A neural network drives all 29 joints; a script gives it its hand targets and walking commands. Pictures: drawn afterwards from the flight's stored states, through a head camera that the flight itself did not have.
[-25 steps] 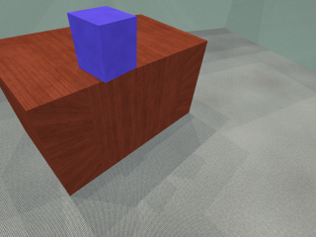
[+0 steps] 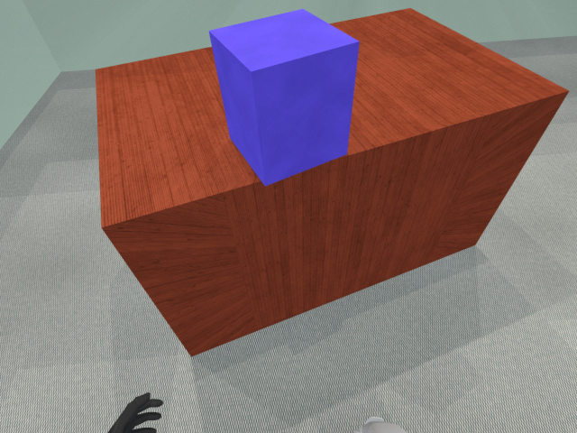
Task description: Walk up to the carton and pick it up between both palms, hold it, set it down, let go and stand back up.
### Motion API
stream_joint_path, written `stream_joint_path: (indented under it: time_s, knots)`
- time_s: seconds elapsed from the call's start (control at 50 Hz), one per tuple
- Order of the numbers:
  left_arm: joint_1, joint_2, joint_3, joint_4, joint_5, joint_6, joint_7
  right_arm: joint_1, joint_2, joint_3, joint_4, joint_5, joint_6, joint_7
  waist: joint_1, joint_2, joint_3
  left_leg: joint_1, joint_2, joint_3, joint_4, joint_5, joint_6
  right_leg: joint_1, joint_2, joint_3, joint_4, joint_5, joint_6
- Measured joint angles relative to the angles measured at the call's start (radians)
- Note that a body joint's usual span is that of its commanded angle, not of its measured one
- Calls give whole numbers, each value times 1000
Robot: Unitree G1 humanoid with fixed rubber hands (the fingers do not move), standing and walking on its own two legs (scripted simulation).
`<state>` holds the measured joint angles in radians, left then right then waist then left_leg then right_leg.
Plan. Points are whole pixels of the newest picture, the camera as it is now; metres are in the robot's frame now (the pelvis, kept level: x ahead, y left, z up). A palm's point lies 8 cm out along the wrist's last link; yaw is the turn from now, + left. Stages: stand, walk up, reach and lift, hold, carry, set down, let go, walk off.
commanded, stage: walk up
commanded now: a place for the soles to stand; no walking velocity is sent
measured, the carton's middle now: (283, 97) +0.74 +0.04 +0.09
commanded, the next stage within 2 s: none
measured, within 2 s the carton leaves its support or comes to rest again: neither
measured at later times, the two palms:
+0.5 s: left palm out of the picture +0.13 +0.18 -0.12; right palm (494, 311) +0.33 -0.30 -0.07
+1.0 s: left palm (255, 344) +0.27 +0.09 -0.05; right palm (510, 236) +0.50 -0.41 -0.10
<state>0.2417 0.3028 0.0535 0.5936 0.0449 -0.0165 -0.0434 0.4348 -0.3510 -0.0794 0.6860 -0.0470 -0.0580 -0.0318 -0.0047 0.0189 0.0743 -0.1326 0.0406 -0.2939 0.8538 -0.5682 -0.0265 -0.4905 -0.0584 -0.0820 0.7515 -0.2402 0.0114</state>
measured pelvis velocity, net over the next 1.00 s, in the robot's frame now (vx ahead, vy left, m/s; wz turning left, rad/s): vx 0.28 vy -0.20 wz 0.41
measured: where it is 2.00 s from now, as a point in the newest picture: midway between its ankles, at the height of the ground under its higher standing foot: (369, 429)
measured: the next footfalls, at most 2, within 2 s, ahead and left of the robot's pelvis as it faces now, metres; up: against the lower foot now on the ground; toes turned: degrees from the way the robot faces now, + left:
left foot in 0.46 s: +0.27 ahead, +0.04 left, +0.00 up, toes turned +15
right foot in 0.86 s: +0.43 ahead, -0.30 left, +0.00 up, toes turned +18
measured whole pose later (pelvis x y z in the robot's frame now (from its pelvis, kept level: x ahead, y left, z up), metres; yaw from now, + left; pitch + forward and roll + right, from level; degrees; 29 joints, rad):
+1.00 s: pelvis +0.28 -0.20 +0.02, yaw +24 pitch -4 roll +1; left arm 0.27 0.27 -0.01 0.59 0.02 0.03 -0.01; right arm 0.26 -0.36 -0.06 0.64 -0.02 0.04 -0.05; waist 0.01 0.08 0.13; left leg -0.44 -0.07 -0.17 1.11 -0.57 -0.03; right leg -0.36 -0.11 -0.04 0.71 -0.28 0.04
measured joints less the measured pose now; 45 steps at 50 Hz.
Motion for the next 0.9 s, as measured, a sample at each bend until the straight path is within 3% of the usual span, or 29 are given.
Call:
stream_joint_path:
  time_s: [0.04, 0.08, 0.12, 0.18, 0.26, 0.38, 0.46, 0.48, 0.52, 0.56, 0.64, 0.7, 0.8, 0.86, 0.9]
  knots:
    - [18, 2, -4, 10, -10, 0, 9, -19, 15, 4, -19, 12, 19, -10, 0, -2, 5, -116, -33, 73, 241, -5, -1, 40, -32, -39, 23, -38, -20]
    - [48, -1, 4, 21, -22, 8, 17, -34, 26, 13, -28, 1, 37, -14, 27, -4, 2, -217, -45, 174, 390, 44, -3, 109, -45, -66, -34, -43, -27]
    - [93, 2, 6, 37, -19, 8, 19, -60, 33, 17, -34, -3, 46, -8, 57, -1, -3, -298, -45, 242, 444, 96, -1, 169, -35, -81, -112, -29, -41]
    - [155, 12, 3, 70, -6, 8, 21, -88, 43, 14, -42, -7, 44, 0, 69, 5, -7, -387, -53, 270, 433, 162, 0, 233, -15, -107, -194, -21, -57]
    - [205, 8, -8, 99, 10, 15, 26, -91, 63, 13, -29, -13, 46, 4, 63, 14, -15, -437, -58, 266, 338, 243, 9, 290, 17, -153, -233, -52, -72]
    - [207, -3, -26, 93, 21, 32, 28, -84, 131, 33, -19, -8, 50, 2, 68, -26, 5, -378, -33, 325, -24, 275, 39, 365, 40, -224, -233, -132, -84]
    - [220, 4, -41, 84, 18, 50, 30, -100, 149, 37, -46, -6, 33, -12, 64, -79, 16, -274, -56, 361, -204, 367, 76, 357, 12, -239, -80, -254, -72]
    - [216, 6, -45, 85, 15, 58, 30, -107, 150, 33, -49, -11, 29, -21, 50, -101, 26, -275, -70, 365, -176, 349, 85, 324, -5, -204, 23, -271, -60]
    - [200, 4, -50, 68, 24, 88, 27, -101, 137, 28, -54, -15, 36, -45, 14, -111, 34, -284, -76, 347, -107, 288, 93, 216, 13, -94, 302, -297, -16]
    - [174, 16, -52, 40, 25, 110, 21, -71, 123, 24, -45, -12, 47, -64, -11, -112, 29, -266, -70, 316, -96, 256, 93, 114, 28, -19, 522, -262, 1]
    - [113, 49, -38, -5, 22, 113, 10, -26, 101, 28, -22, -12, 39, -61, -24, -130, 16, -195, -39, 276, -167, 266, 64, -32, -11, 83, 631, -154, 36]
    - [71, 67, -27, -26, 15, 111, -1, -14, 90, 37, -20, -15, 19, -47, -36, -135, 11, -174, -14, 227, -202, 272, 49, -85, -50, 123, 563, -92, 45]
    - [27, 46, -34, -17, -16, 85, 3, -57, 69, 48, -44, -3, 18, -13, -37, -123, 28, -186, 12, 172, -191, 255, -5, -25, -70, 134, 188, -34, 30]
    - [26, 18, -44, -4, -28, 64, 20, -94, 39, 47, -55, 12, 37, 3, -34, -86, 37, -208, 17, 141, -122, 211, -47, 88, -45, 106, -27, -3, 31]
    - [27, -23, -56, 12, -24, 46, 29, -134, 2, 33, -49, 22, 57, 5, -24, 0, 60, -234, 31, 99, -27, 131, -27, 106, -15, 69, -13, -55, 55]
